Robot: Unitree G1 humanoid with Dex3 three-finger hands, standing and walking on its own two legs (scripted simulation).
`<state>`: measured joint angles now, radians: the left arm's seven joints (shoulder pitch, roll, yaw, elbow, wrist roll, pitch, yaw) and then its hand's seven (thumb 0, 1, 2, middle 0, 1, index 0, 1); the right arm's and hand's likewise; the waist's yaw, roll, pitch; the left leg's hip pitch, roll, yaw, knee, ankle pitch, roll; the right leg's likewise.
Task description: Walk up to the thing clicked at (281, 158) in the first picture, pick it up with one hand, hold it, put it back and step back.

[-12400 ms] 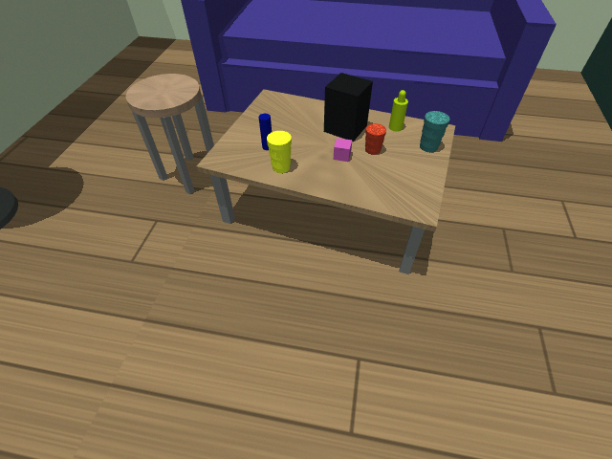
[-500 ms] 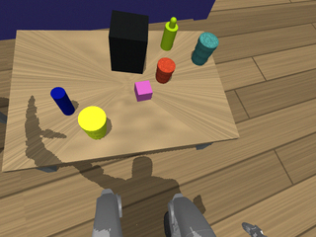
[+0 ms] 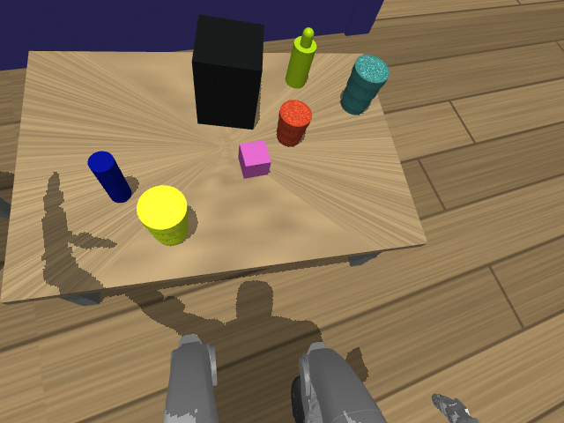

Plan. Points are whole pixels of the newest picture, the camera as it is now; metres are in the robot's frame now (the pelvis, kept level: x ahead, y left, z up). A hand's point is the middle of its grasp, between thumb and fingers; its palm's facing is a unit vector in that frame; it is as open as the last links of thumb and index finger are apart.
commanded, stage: go down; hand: left
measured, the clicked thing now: (167, 220) +0.47 +0.17 -0.25
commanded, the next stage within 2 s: approach in 1.60 s
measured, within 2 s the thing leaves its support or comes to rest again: neither
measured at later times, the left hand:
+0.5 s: hand out of the picture +0.45 +0.39 +0.07, palm faces +0.21 -0.98 +0.00, open 17.2 cm
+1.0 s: hand out of the picture +0.44 +0.39 +0.06, palm faces +0.22 -0.98 +0.01, open 17.2 cm
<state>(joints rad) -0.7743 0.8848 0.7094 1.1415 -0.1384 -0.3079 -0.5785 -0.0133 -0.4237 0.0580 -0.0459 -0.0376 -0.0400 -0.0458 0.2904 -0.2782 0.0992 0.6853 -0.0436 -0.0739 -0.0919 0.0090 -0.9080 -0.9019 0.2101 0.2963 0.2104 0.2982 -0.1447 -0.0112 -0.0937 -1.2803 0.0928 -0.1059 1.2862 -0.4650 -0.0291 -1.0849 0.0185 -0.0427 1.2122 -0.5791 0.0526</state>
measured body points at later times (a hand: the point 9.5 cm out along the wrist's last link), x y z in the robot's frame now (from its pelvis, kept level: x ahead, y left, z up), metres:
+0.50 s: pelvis +0.00 +0.00 +0.00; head +0.17 +0.06 +0.41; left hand +0.43 +0.44 +0.07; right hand +0.06 -0.27 -0.10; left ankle +0.06 +0.13 -0.62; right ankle +0.00 -0.16 -0.62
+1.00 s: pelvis +0.00 +0.00 +0.00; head +0.17 +0.06 +0.41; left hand +0.42 +0.44 +0.06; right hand +0.06 -0.27 -0.10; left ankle +0.06 +0.13 -0.62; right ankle +0.00 -0.16 -0.62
